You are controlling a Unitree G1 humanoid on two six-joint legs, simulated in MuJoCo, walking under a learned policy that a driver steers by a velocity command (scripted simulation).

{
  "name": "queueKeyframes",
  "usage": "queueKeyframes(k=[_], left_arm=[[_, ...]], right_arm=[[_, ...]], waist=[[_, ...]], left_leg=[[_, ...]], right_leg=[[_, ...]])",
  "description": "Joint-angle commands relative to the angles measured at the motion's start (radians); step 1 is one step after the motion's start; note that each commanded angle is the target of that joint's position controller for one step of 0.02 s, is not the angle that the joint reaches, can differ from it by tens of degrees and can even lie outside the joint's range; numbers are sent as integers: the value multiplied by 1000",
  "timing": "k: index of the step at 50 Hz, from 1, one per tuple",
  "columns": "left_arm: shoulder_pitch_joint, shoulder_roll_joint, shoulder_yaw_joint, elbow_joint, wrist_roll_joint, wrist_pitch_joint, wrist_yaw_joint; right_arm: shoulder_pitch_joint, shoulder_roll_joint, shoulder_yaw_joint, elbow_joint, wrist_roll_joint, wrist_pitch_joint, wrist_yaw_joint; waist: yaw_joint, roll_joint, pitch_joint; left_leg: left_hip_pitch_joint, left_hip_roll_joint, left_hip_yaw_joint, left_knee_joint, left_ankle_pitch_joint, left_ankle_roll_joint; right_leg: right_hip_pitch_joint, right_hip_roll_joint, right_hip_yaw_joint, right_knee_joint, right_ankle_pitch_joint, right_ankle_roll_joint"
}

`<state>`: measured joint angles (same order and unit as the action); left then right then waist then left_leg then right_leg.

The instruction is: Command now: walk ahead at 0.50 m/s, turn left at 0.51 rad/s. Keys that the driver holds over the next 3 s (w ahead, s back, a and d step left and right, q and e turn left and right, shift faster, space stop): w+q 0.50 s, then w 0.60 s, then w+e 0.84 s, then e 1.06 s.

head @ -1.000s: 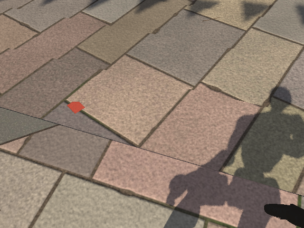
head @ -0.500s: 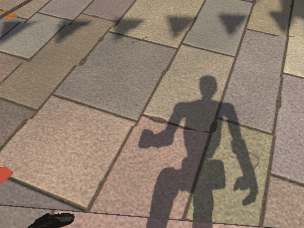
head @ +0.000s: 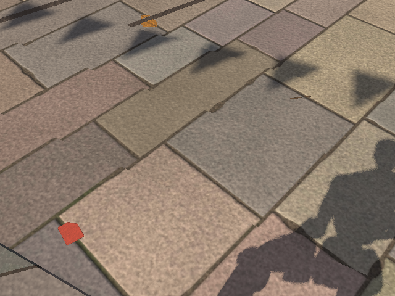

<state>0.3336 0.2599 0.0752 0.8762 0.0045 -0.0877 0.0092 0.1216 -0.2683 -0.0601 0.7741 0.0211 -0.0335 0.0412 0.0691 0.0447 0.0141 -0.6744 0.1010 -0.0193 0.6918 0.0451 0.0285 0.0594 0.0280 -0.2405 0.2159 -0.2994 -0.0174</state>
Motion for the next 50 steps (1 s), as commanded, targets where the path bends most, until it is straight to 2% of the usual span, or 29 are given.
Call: queueKeyframes(k=[1, 3, 4, 5, 6, 7, 8, 9, 10, 11, 12, 15, 17, 20, 22, 25, 28, 30, 31, 32, 33, 34, 35, 36, 37, 39, 40, 45, 50], left_arm=[[9, 181, 45, -34, -17, 8, 8], [-9, 208, 52, -36, -23, 22, 14], [-31, 224, 55, -43, -23, 28, 20], [-56, 229, 55, -51, -26, 35, 23], [-71, 221, 49, -63, -26, 33, 27], [32, 94, 10, -111, 9, 13, 14], [-2, 95, -4, -127, -3, -32, -3], [-134, 167, 16, -165, -46, -56, -16], [-158, 157, 12, -177, -49, -66, -16], [-153, 153, 16, -162, -23, -64, -8], [-136, 162, 23, -155, -7, -53, -4], [-119, 131, 20, -158, 5, -20, -4], [-192, 116, 15, -183, 7, -15, -2], [-304, 82, -5, -211, 7, -23, -18], [-351, 91, -4, -227, -2, -28, -34], [-378, 116, 1, -246, -10, -35, -53], [-321, 133, 9, -230, -16, -44, -59], [-173, 158, 29, -183, -3, -51, -52], [-37, 203, 40, -161, 14, -55, -50], [60, 287, 59, -126, 10, -48, -50], [102, 250, 58, -100, -29, -37, -56], [46, 169, 37, -121, -24, -32, -49], [-18, 147, 22, -131, -3, -26, -46], [-57, 128, 11, -135, 8, -24, -45], [-86, 107, 2, -134, 12, -26, -40], [-71, 93, -2, -113, 5, -31, -35], [-62, 106, -1, -107, 1, -35, -32], [14, 140, 5, -59, -19, -13, -14], [111, 154, 2, -12, -28, 7, -10]], right_arm=[[-141, -46, -4, -126, 2, -16, 20], [-110, -72, -17, -142, 3, -12, 26], [-36, -101, -33, -132, 3, -9, 27], [93, -147, -58, -104, 8, -8, 22], [265, -215, -94, -60, 7, -3, 5], [298, -334, -122, -51, 10, -1, -11], [299, -296, -100, -86, 7, -14, -7], [283, -219, -75, -82, 0, -23, -1], [230, -193, -67, -85, 4, -30, 0], [162, -161, -58, -96, 5, -30, -1], [113, -134, -49, -114, -6, -30, -6], [90, -154, -54, -134, -14, -36, -21], [129, -182, -63, -118, -7, -40, -37], [162, -178, -62, -105, 3, -24, -56], [194, -180, -65, -94, 5, -20, -61], [228, -159, -61, -88, 7, -14, -70], [243, -155, -63, -79, -4, -6, -79], [256, -106, -45, -78, -6, -5, -68], [290, -40, -20, -86, -11, -9, -58], [488, 0, -6, -73, 12, -26, -52], [452, -93, -15, -76, 35, -33, -61], [267, -158, -30, -101, 30, -33, -67], [162, -159, -31, -125, 10, -31, -73], [127, -144, -30, -138, -8, -32, -73], [140, -132, -31, -137, -14, -33, -66], [163, -88, -25, -131, -15, -36, -58], [155, -87, -25, -134, -14, -38, -55], [-21, -16, 3, -178, -17, -44, -41], [-175, -21, 5, -220, -1, -57, -12]], waist=[[8, -84, 83], [-31, -118, 40], [-81, -144, -8], [-154, -143, -76], [-242, -94, -162], [-161, 162, -246], [-160, 146, -391], [-200, 73, -287], [-161, 27, -185], [-115, -36, -118], [-78, -21, -93], [-43, -21, -77], [-63, -9, -44], [-109, 25, -28], [-132, 33, -28], [-139, 38, -22], [-115, 72, -13], [-52, 33, -82], [-11, -104, -209], [-75, -381, -295], [-30, -327, -270], [19, -186, -124], [11, -98, -49], [-12, -103, -4], [-48, -130, -2], [-65, -174, -26], [-70, -150, -26], [-17, -127, -9], [32, -115, 40]], left_leg=[[-43, -17, 55, -61, -71, 32], [46, -71, 112, -66, -178, 70], [146, -101, 128, -46, -210, 95], [308, -143, 139, -77, -216, 127], [590, -143, 79, -146, -158, 172], [987, 113, -398, -170, -249, 338], [1096, 230, -800, -348, -361, 429], [1036, 202, -665, -391, -290, 359], [894, 165, -530, -385, -198, 323], [747, 125, -426, -387, -100, 292], [632, 99, -359, -403, -22, 278], [471, 59, -289, -448, 82, 284], [429, 23, -237, -453, 72, 263], [374, -34, -194, -423, -81, 210], [357, -22, -236, -389, -185, 196], [422, 6, -343, -275, -295, 191], [494, 38, -394, -174, -266, 173], [454, -39, -343, 30, -222, 126], [303, -110, -248, 337, -416, 86], [-18, -237, -164, 656, -724, 9], [-202, -164, -171, 734, -638, 0], [-241, -126, -162, 742, -537, 6], [-214, -92, -128, 707, -454, 10], [-185, -64, -124, 651, -406, 10], [-118, -25, -120, 564, -360, 10], [-75, -6, -86, 509, -341, 3], [-75, 2, -80, 436, -289, -8], [3, -24, -4, 44, -37, -37], [31, -64, 17, -143, 27, -15]], right_leg=[[27, -315, 56, -16, 514, -125], [65, -322, 33, 97, 819, -104], [63, -325, 24, 200, 995, -91], [27, -300, 7, 372, 1056, -71], [-136, -254, -8, 630, 906, -32], [-613, -102, 17, 1023, 123, 36], [-786, 18, 262, 1175, -309, 32], [-876, -40, 328, 1177, -237, 5], [-867, -81, 322, 1098, -155, -11], [-810, -118, 319, 1012, -106, -4], [-732, -145, 322, 945, -65, 4], [-629, -141, 301, 810, 10, 48], [-642, -122, 303, 666, 166, 72], [-563, -69, 295, 401, 402, 80], [-515, -47, 305, 328, 487, 74], [-530, -50, 360, 269, 429, 51], [-510, -77, 359, 246, 307, 15], [-280, -84, 328, 225, 286, -28], [-20, -222, 473, 286, 325, -69], [260, -421, 908, 223, 247, -253], [285, -461, 1085, 123, -158, -283], [160, -406, 965, 76, -219, -240], [24, -361, 847, 61, -137, -210], [-76, -328, 773, 51, -10, -215], [-142, -286, 692, 34, 95, -202], [-169, -245, 596, 20, 273, -192], [-174, -235, 548, 8, 356, -194], [-180, -183, 382, -34, 518, -164], [-76, -228, 384, -24, 447, -163]])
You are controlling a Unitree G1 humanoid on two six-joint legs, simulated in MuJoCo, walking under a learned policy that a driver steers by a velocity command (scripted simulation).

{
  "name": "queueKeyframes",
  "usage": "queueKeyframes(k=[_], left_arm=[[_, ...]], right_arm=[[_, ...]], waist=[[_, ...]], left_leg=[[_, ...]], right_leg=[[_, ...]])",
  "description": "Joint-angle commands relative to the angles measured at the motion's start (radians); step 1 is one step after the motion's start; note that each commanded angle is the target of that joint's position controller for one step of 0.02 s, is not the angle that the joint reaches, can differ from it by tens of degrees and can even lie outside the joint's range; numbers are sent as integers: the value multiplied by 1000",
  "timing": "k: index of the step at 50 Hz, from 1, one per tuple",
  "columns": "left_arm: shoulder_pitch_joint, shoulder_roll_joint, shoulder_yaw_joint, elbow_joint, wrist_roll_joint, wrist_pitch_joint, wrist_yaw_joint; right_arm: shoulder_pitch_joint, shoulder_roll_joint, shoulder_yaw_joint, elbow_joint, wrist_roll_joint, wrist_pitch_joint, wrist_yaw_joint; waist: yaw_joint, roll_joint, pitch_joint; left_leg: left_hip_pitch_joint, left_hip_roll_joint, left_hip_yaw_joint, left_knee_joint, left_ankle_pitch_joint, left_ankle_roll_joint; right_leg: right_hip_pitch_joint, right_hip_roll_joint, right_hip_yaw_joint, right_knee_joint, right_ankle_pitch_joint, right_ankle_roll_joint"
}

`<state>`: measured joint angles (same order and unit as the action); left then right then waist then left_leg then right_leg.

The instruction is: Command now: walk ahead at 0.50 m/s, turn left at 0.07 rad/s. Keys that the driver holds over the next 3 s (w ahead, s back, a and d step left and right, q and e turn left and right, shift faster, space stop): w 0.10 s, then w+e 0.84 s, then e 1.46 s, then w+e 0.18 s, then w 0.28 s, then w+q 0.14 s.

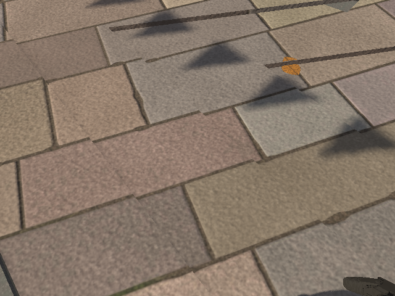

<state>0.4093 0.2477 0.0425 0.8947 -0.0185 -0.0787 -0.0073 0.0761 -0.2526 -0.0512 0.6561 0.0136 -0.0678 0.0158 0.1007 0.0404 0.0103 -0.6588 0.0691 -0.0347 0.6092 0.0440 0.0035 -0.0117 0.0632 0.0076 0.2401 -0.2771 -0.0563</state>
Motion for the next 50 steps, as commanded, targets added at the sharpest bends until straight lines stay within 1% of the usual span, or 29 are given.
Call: queueKeyframes(k=[1, 4, 5, 6, 7, 8, 9, 10, 11, 12, 15, 19, 21, 23, 28, 30, 32, 33, 34, 35, 36, 37, 38, 39, 40, 41, 43, 47, 50], left_arm=[[45, 172, 36, -23, -4, 4, 8], [37, 201, 45, -15, -2, 21, 16], [17, 206, 45, -18, -3, 25, 18], [-5, 191, 37, -35, 3, 24, 17], [32, 115, 12, -70, 19, 9, 13], [115, 66, -8, -54, 14, -10, 4], [19, 176, 25, -65, -16, -16, 1], [-63, 192, 32, -95, -26, -16, 1], [-102, 176, 33, -101, -15, -12, 4], [-94, 161, 39, -95, -8, 0, 8], [-55, 93, 34, -88, -10, 37, 13], [-128, 102, 46, -115, -5, 33, 7], [-187, 84, 39, -134, 0, 23, -6], [-270, 63, 26, -164, 1, 23, -20], [-387, 81, 23, -244, 0, 35, -49], [-401, 88, 25, -269, 4, 38, -59], [-319, 130, 49, -264, 6, 43, -60], [-206, 166, 72, -237, 6, 45, -53], [-44, 215, 101, -196, 2, 49, -37], [33, 299, 112, -164, -10, 55, -17], [22, 353, 114, -208, -7, 34, -30], [68, 266, 98, -198, -5, 30, -37], [19, 228, 88, -190, -8, 23, -33], [-70, 197, 77, -207, -8, 19, -30], [-135, 172, 68, -227, -2, 19, -24], [-160, 161, 62, -240, 10, 20, -18], [-161, 169, 65, -242, 8, 16, -6], [-121, 199, 73, -218, 0, 26, 25], [-56, 208, 78, -191, -3, 43, 33]], right_arm=[[-152, -43, -5, -112, 7, -27, 20], [-106, -84, -21, -110, 4, -34, 28], [2, -115, -38, -81, 1, -33, 23], [172, -166, -60, -38, -9, -32, 13], [333, -255, -81, -18, -33, -27, 0], [360, -232, -73, 3, -16, -19, 3], [337, -159, -53, 7, -8, -11, -3], [259, -140, -43, 6, -4, -10, -7], [197, -117, -35, 9, -13, -13, -4], [149, -89, -28, 10, -19, -22, 1], [107, -85, -35, 39, -24, -49, 5], [127, -116, -48, 84, -34, -62, -10], [129, -129, -49, 97, -25, -59, -19], [168, -150, -56, 115, -17, -52, -25], [236, -190, -74, 157, 4, -18, -34], [239, -211, -82, 161, 10, 2, -38], [231, -240, -89, 159, 14, 18, -45], [226, -243, -86, 160, 16, 24, -44], [215, -225, -75, 156, 11, 23, -45], [256, -100, -37, 134, -45, 8, -37], [324, -73, -11, 78, -27, -34, -21], [177, -164, -30, 58, 20, -65, -16], [103, -170, -28, 30, 34, -78, -15], [86, -160, -26, 42, 12, -77, -25], [92, -172, -33, 46, -12, -70, -30], [110, -174, -37, 46, -20, -58, -26], [133, -148, -35, 44, -24, -43, -19], [-36, -87, -11, -9, -33, -43, -16], [-116, -93, -13, -39, -22, -53, -1]], waist=[[1, -110, 52], [-56, -137, 7], [-122, -141, -63], [-200, -131, -175], [-231, 26, -342], [-204, 202, -459], [-227, 111, -322], [-202, 78, -169], [-170, 29, -94], [-130, 33, -44], [-78, 50, -10], [-79, 12, 18], [-96, 13, 28], [-135, -6, 47], [-171, -25, 95], [-163, -16, 90], [-112, 11, 10], [-51, 5, -56], [37, -23, -132], [-4, -252, -202], [-52, -323, -401], [33, -139, -386], [21, -120, -241], [-31, -26, -148], [-70, -36, -103], [-100, -59, -86], [-121, -65, -72], [-76, -96, -7], [-31, -125, -13]], left_leg=[[3, -35, 32, -81, -5, 22], [133, -77, 58, -129, -115, 68], [303, -101, 81, -155, -96, 97], [594, -43, 24, -126, -41, 144], [1010, 211, -295, -86, -35, 254], [1135, 366, -627, -194, -183, 336], [1025, 319, -556, -246, -307, 286], [853, 284, -408, -292, -277, 249], [713, 240, -319, -339, -231, 229], [606, 203, -237, -384, -187, 213], [464, 178, -99, -473, -104, 213], [476, 146, 60, -480, 31, 191], [468, 118, 137, -467, 36, 163], [496, 140, 158, -467, 5, 161], [720, 224, 164, -380, 34, 143], [771, 237, 181, -313, 187, 123], [788, 223, 213, -143, 494, 98], [762, 197, 235, 25, 568, 77], [600, 155, 263, 280, 470, 35], [262, 56, 250, 618, -325, -4], [-71, -126, 52, 911, -728, -54], [-188, -69, -54, 894, -649, -32], [-239, -30, -41, 818, -565, -9], [-190, 12, -37, 734, -490, -8], [-118, 33, -41, 657, -439, -18], [-49, 48, -46, 615, -413, -27], [-19, 52, -33, 539, -373, -45], [83, -17, 15, 130, -64, -79], [200, -100, 36, -63, 121, -61]], right_leg=[[34, -280, 140, -32, 444, -123], [98, -297, 128, 83, 719, -98], [76, -273, 97, 198, 870, -80], [-63, -231, 80, 390, 827, -53], [-421, -115, 31, 755, 437, 1], [-640, -23, 104, 972, -312, 20], [-730, -77, 142, 1044, -281, 17], [-749, -118, 104, 1017, -181, 19], [-714, -150, 87, 970, -112, 26], [-663, -175, 91, 921, -61, 32], [-581, -197, 96, 860, 15, 57], [-632, -187, 123, 687, 291, 69], [-587, -176, 86, 538, 429, 60], [-576, -171, 53, 443, 484, 51], [-705, -173, 46, 330, 357, 13], [-682, -146, -5, 307, 239, -7], [-520, -77, -77, 312, 130, -43], [-367, -32, -105, 293, 126, -71], [-94, -27, -68, 248, 216, -115], [209, -220, 206, 335, 473, -173], [499, -419, 762, 212, 320, -429], [512, -394, 722, 116, 258, -375], [406, -353, 584, 106, 268, -326], [238, -309, 484, 98, 332, -280], [102, -287, 427, 83, 440, -271], [14, -265, 393, 60, 500, -264], [-69, -244, 349, 41, 587, -257], [-232, -126, 209, 29, 553, -183], [-251, -108, 229, 72, 520, -125]])
Over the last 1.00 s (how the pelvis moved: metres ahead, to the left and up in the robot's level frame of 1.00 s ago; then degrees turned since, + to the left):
0.56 0.08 -0.03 23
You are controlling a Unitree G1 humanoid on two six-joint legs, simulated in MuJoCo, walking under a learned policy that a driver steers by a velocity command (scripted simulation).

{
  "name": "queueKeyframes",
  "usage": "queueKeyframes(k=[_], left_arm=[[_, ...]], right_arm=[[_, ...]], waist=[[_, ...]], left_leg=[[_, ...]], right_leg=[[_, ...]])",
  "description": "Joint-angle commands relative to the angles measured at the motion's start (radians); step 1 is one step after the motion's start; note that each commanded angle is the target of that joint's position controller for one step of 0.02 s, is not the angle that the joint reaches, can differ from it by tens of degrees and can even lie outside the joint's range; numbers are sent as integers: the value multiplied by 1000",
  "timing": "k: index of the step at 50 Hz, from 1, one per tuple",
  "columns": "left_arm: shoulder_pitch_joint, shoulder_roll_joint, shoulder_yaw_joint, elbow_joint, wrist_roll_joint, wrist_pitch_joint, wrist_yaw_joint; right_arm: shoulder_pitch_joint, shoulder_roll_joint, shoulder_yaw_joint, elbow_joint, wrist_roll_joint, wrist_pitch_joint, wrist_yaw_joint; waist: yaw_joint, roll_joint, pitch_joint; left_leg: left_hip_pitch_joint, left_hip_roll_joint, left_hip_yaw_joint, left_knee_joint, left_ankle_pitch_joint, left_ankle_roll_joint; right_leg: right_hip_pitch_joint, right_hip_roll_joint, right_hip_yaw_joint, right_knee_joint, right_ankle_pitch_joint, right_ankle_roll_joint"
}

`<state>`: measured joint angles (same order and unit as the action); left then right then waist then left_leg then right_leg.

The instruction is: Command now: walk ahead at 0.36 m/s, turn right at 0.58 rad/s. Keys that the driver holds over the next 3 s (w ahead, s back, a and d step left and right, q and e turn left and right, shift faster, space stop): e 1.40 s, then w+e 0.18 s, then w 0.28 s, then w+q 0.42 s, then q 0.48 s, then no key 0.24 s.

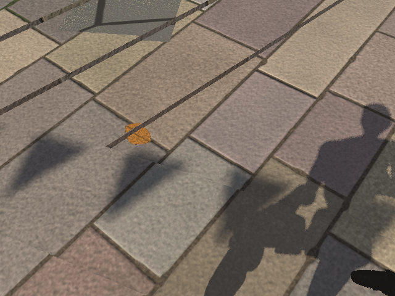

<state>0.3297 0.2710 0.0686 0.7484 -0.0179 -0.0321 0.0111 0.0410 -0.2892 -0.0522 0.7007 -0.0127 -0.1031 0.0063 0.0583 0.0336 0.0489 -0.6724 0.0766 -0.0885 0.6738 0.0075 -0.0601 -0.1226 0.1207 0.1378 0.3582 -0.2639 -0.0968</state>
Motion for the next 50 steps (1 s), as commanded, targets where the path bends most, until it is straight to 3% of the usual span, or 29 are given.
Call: queueKeyframes(k=[1, 4, 5, 6, 7, 8, 9, 10, 11, 12, 13, 14, 16, 19, 23, 25, 27, 28, 29, 30, 31, 32, 33, 34, 35, 40, 45, 48, 50], left_arm=[[42, 179, 51, -34, -8, 1, 17], [19, 160, 51, -40, -1, 13, 29], [-23, 156, 50, -60, 0, 15, 30], [-63, 132, 42, -90, 3, 15, 28], [-13, 71, 24, -118, 22, 12, 24], [205, 62, 11, -104, -3, 10, 10], [219, 176, 32, -68, -11, 24, 8], [85, 218, 48, -89, -16, 46, 12], [27, 216, 52, -102, -13, 69, 22], [3, 205, 55, -116, -8, 85, 28], [13, 168, 49, -123, -10, 97, 29], [22, 135, 42, -126, -7, 102, 32], [7, 105, 33, -137, 1, 96, 32], [-39, 105, 27, -156, 5, 91, 18], [-86, 128, 34, -178, 3, 99, -2], [-100, 132, 38, -187, 4, 102, -11], [-61, 129, 45, -172, 7, 99, -18], [-27, 155, 57, -162, 13, 97, -14], [-3, 253, 83, -170, 17, 93, 2], [-38, 335, 93, -204, 33, 82, 6], [-49, 292, 83, -204, 50, 58, 1], [-93, 261, 70, -203, 47, 40, 0], [-136, 229, 63, -206, 28, 36, 3], [-161, 201, 51, -211, 12, 38, 8], [-165, 189, 43, -215, 12, 41, 13], [-132, 203, 48, -215, 13, 57, 27], [-152, 218, 53, -234, 17, 73, 18], [-171, 214, 52, -241, 9, 79, 12], [-201, 210, 51, -248, -4, 84, 14]], right_arm=[[-97, -65, -16, -95, 7, -19, 11], [-41, -112, -37, -89, 3, -25, 10], [34, -128, -45, -70, -3, -28, 5], [138, -152, -52, -53, -19, -32, 3], [224, -210, -58, -50, -35, -29, -3], [240, -198, -53, -40, -29, -8, 6], [178, -143, -46, -74, 0, 12, 4], [126, -84, -29, -95, 4, 30, -4], [77, -62, -17, -93, -1, 48, -7], [38, -61, -14, -87, -3, 57, -9], [19, -81, -19, -77, -12, 61, -10], [11, -92, -26, -69, -18, 59, -11], [15, -113, -36, -53, -18, 55, -13], [-2, -140, -48, -40, -5, 68, -19], [-8, -166, -56, -21, 11, 93, -14], [3, -179, -60, -5, 22, 101, -11], [0, -177, -60, 11, 38, 110, -13], [37, -149, -55, 31, 40, 114, -13], [60, -92, -40, 30, 19, 116, -9], [-3, -103, -42, -28, -6, 110, -16], [-50, -135, -53, -32, -1, 107, -22], [-32, -146, -60, -24, 15, 110, -24], [0, -140, -64, 1, 14, 115, -32], [13, -147, -67, 12, 4, 118, -38], [18, -140, -66, 15, 1, 118, -36], [-10, -98, -48, -1, 15, 109, -24], [-7, -103, -44, -5, 22, 100, -8], [16, -109, -46, -9, 24, 90, 3], [67, -107, -49, 1, 22, 83, 11]], waist=[[14, -124, -53], [-31, -157, -88], [-75, -163, -120], [-128, -133, -209], [-125, 50, -333], [-46, 324, -510], [-52, 186, -487], [-83, 96, -341], [-71, 35, -242], [-52, 40, -162], [-28, 75, -114], [-24, 98, -97], [-29, 99, -128], [-40, 74, -188], [-53, 91, -162], [-54, 95, -149], [-25, 88, -147], [-18, 46, -142], [-39, -191, -116], [-37, -317, -87], [-5, -223, -120], [-39, -201, -116], [-62, -161, -122], [-67, -161, -127], [-73, -161, -142], [-50, -159, -161], [-36, -186, -158], [-41, -199, -161], [-74, -197, -168]], left_leg=[[223, -120, 75, -168, 160, 15], [279, -120, 31, -210, 87, 60], [355, -108, 32, -238, 111, 79], [525, -44, -2, -240, 257, 115], [790, 166, -162, -162, 642, 195], [1027, 404, -512, -183, 659, 393], [944, 387, -530, -226, 326, 380], [814, 315, -386, -259, 172, 333], [669, 260, -287, -298, 81, 304], [542, 223, -221, -332, 24, 293], [428, 186, -146, -374, -8, 276], [377, 164, -93, -403, 6, 276], [400, 187, -45, -412, 108, 305], [437, 221, 8, -417, 118, 321], [442, 234, 63, -424, -18, 300], [472, 244, 76, -399, -54, 279], [459, 223, 118, -323, -106, 223], [404, 186, 156, -236, -173, 162], [233, 69, 262, 20, -358, 62], [11, -74, 187, 238, -621, 4], [1, -63, 61, 369, -613, 16], [-3, -49, 34, 416, -536, 28], [-5, -41, 27, 419, -475, 27], [1, -40, 25, 425, -435, 17], [37, -51, 29, 449, -406, 7], [74, -79, 21, 264, -351, -19], [203, -108, 14, 110, -381, -15], [258, -121, 8, 7, -398, 3], [347, -125, 18, -153, -315, 26]], right_leg=[[-114, -171, 127, -19, 487, -70], [-22, -191, 215, 113, 513, -41], [-12, -173, 221, 192, 541, -18], [-39, -127, 202, 346, 505, 19], [-211, -29, 121, 641, 63, 72], [-429, 53, 89, 907, -508, 111], [-475, -49, 96, 1007, -418, 133], [-521, -79, 34, 1025, -332, 155], [-517, -109, -4, 996, -275, 166], [-494, -138, -16, 947, -249, 167], [-431, -153, -42, 877, -233, 163], [-391, -151, -70, 823, -214, 162], [-371, -167, -88, 729, -178, 157], [-313, -195, -99, 602, -76, 145], [-255, -184, -142, 472, -50, 121], [-227, -173, -165, 376, -53, 98], [-126, -141, -198, 201, 38, 58], [-44, -140, -153, 114, 102, 22], [50, -325, 127, -15, 331, -61], [40, -487, 392, -42, 434, -243], [2, -468, 368, -65, 374, -261], [-2, -424, 292, -58, 359, -210], [3, -375, 233, -38, 340, -157], [2, -360, 205, -24, 387, -136], [-15, -340, 185, -13, 448, -133], [41, -305, 203, 22, 456, -135], [-28, -293, 296, 44, 396, -148], [-22, -278, 364, 71, 425, -140], [-39, -246, 381, 105, 414, -110]])
Over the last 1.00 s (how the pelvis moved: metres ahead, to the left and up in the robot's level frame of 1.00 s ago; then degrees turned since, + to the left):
0.55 -0.10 -0.03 -28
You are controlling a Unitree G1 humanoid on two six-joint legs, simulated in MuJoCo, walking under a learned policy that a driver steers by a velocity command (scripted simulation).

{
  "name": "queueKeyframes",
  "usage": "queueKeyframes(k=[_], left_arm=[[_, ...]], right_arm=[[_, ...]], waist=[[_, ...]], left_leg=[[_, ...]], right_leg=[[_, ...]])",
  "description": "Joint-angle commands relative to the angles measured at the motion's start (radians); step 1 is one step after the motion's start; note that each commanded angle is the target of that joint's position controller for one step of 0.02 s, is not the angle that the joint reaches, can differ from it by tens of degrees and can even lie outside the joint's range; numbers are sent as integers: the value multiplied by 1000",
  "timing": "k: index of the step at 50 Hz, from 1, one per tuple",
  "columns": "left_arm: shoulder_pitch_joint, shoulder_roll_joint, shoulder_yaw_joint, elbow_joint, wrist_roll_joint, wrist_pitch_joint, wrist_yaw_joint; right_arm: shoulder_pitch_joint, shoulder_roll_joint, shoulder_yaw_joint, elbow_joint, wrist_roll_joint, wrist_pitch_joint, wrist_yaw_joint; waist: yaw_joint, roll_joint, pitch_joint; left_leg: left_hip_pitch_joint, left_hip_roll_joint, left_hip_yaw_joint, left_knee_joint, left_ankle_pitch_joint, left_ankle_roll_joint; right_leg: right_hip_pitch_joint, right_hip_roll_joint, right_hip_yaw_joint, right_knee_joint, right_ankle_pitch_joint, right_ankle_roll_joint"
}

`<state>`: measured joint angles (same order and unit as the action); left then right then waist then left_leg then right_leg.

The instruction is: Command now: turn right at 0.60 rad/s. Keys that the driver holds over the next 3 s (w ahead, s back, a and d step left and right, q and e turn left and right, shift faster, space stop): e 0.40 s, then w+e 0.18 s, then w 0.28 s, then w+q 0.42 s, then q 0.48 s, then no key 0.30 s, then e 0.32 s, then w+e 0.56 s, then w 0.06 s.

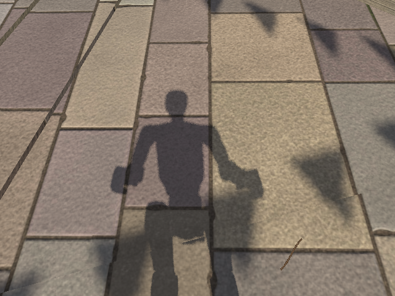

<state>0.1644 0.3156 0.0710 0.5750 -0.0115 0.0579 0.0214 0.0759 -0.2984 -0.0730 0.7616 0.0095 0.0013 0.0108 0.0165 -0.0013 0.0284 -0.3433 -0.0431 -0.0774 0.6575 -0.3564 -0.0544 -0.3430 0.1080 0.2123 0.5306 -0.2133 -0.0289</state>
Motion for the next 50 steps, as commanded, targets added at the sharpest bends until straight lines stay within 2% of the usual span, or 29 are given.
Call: queueKeyframes(k=[1, 2, 3, 4, 5, 6, 7, 8, 9, 11, 13, 15, 17, 20, 22, 23, 24, 25, 26, 27, 28, 30, 31, 34, 37, 41, 47, 49, 50], left_arm=[[-53, 157, 46, -80, -20, -4, 8], [-24, 121, 38, -83, -17, -3, 12], [50, 85, 30, -90, -12, -10, 13], [31, 178, 58, -88, 5, -23, 16], [38, 226, 78, -64, -1, -22, 16], [49, 214, 81, -41, -4, -13, 17], [58, 186, 76, -28, -3, -1, 19], [60, 159, 69, -28, -5, 6, 16], [45, 138, 62, -36, -12, 8, 12], [-15, 108, 48, -63, -20, 5, 9], [-45, 96, 40, -80, -15, 3, 4], [-49, 84, 31, -88, -8, 1, -4], [-44, 83, 27, -91, -6, 2, -11], [-26, 98, 35, -90, -10, 8, -22], [10, 92, 38, -78, -14, 12, -32], [61, 98, 46, -54, -17, 10, -35], [162, 130, 66, -11, -25, 6, -30], [283, 225, 94, 12, -29, -5, -17], [276, 301, 94, -16, -3, -44, -30], [241, 224, 73, -17, 5, -76, -39], [200, 177, 54, -7, 2, -91, -36], [135, 131, 32, -12, -6, -96, -20], [131, 122, 25, -14, 4, -100, -11], [172, 131, 25, 10, 15, -119, 1], [212, 138, 26, 46, 10, -129, 6], [250, 152, 32, 93, -1, -127, 8], [285, 160, 38, 148, -6, -120, 8], [286, 163, 40, 163, -6, -117, 7], [278, 171, 41, 166, -6, -115, 6]], right_arm=[[74, -104, -33, -47, -5, -24, 7], [104, -158, -48, -44, -16, -21, 3], [71, -247, -63, -52, -28, -11, -5], [71, -210, -55, -64, -47, -18, -5], [16, -163, -40, -85, -44, -21, -12], [-30, -127, -32, -93, -32, -18, -19], [-44, -106, -25, -100, -17, -15, -26], [-39, -102, -20, -99, -10, -11, -33], [-21, -106, -19, -95, -12, -5, -38], [31, -120, -23, -85, -21, 6, -47], [65, -145, -31, -76, -22, 15, -48], [55, -173, -40, -77, -17, 19, -40], [39, -196, -48, -77, -10, 21, -29], [39, -211, -54, -68, 8, 19, -16], [43, -222, -59, -57, 30, 13, -12], [42, -205, -55, -50, 38, 8, -11], [62, -149, -39, -39, 27, 2, -8], [22, -63, -9, -67, -14, -5, 2], [-46, -75, -12, -140, -16, -24, -2], [-99, -148, -32, -148, 12, -42, 1], [-90, -173, -42, -145, 24, -54, 7], [-39, -174, -47, -100, -4, -69, 8], [-28, -159, -45, -84, -10, -76, 13], [-24, -131, -37, -59, -5, -87, 19], [-64, -116, -29, -67, 1, -87, 20], [-136, -86, -10, -93, 5, -92, 33], [-169, -75, 12, -117, 14, -107, 67], [-147, -84, 11, -118, 13, -107, 69], [-117, -98, 5, -114, 10, -107, 65]], waist=[[-56, -150, -149], [-44, -50, -161], [27, 246, -125], [-10, 249, -105], [8, 159, -83], [25, 123, -67], [19, 118, -56], [12, 122, -49], [2, 128, -43], [-40, 151, -46], [-66, 163, -67], [-70, 171, -79], [-67, 181, -81], [-59, 189, -80], [-33, 170, -90], [-7, 150, -95], [25, 72, -121], [63, -190, -120], [64, -269, -107], [81, -174, -63], [48, -187, -5], [9, -148, 11], [2, -150, 2], [8, -111, -14], [25, -106, 16], [60, -95, 65], [83, -81, 109], [70, -82, 98], [52, -87, 73]], left_leg=[[108, 12, 16, -261, 174, 39], [226, 150, -89, -310, 268, 92], [302, 362, -323, -327, 538, 234], [238, 482, -443, -355, 593, 368], [209, 442, -347, -345, 574, 350], [202, 367, -245, -330, 529, 297], [217, 322, -175, -321, 509, 267], [223, 306, -131, -321, 535, 264], [224, 284, -84, -333, 524, 262], [296, 288, -53, -344, 508, 273], [352, 317, -43, -345, 518, 286], [339, 332, -6, -347, 522, 286], [294, 339, 32, -350, 534, 281], [286, 356, 57, -322, 529, 265], [247, 359, 76, -303, 315, 226], [178, 338, 100, -264, 175, 195], [53, 287, 160, -134, 17, 150], [-218, 170, 258, 236, -214, 63], [-481, 36, 110, 420, -299, 36], [-509, 88, 16, 466, -224, 56], [-505, 111, 7, 443, -128, 75], [-441, 134, 13, 349, 38, 59], [-396, 125, 30, 328, 116, 47], [-360, 107, 46, 220, 288, 19], [-369, 105, 24, 92, 392, -1], [-348, 103, 17, -58, 461, -9], [-320, 107, 32, -166, 455, 62], [-284, 93, 52, -176, 382, 92], [-233, 70, 72, -178, 332, 110]], right_leg=[[134, -200, 291, -40, 290, -141], [25, -135, 220, 70, 82, -83], [-195, 49, 15, 263, -341, -10], [-272, 14, -22, 490, -447, 44], [-266, -31, -19, 612, -373, 61], [-268, -42, -36, 656, -308, 77], [-289, -47, -46, 698, -256, 95], [-300, -52, -60, 726, -224, 108], [-299, -59, -93, 702, -197, 116], [-328, -84, -131, 603, -167, 129], [-316, -113, -149, 510, -174, 137], [-244, -138, -180, 409, -178, 132], [-153, -145, -218, 316, -173, 118], [-70, -136, -256, 180, -148, 87], [34, -122, -287, 31, -76, 38], [140, -100, -303, -48, -41, 6], [315, -92, -268, -89, -58, -35], [488, -307, 62, -173, -49, -128], [451, -482, 482, -284, -255, -324], [404, -469, 460, -349, -416, -322], [360, -430, 387, -363, -450, -276], [326, -349, 242, -361, -306, -213], [311, -318, 188, -368, -208, -198], [321, -290, 94, -372, -26, -182], [324, -289, 62, -375, 5, -171], [305, -296, 32, -358, 36, -172], [346, -338, -13, -291, 113, -159], [387, -353, -33, -253, 251, -140], [410, -348, -52, -204, 416, -126]])
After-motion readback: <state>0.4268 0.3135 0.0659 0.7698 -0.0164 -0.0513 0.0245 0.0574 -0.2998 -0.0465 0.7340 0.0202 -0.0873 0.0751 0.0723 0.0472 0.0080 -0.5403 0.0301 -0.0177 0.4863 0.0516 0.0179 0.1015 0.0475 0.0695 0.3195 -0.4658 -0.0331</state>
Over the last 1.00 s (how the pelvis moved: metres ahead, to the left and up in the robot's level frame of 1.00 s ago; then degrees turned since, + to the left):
0.17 0.00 -0.01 -36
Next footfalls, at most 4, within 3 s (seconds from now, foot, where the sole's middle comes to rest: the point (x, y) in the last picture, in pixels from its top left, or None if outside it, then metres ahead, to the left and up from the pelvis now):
0.04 left None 0.04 0.12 -0.77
0.50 right None -0.01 -0.14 -0.77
1.06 left None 0.39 -0.05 -0.80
1.50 right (294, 239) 0.67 -0.29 -0.80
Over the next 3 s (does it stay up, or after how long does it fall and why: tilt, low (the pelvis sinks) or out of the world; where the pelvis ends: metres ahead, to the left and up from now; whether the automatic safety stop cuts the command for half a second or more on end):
stays up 0.69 -0.16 -0.03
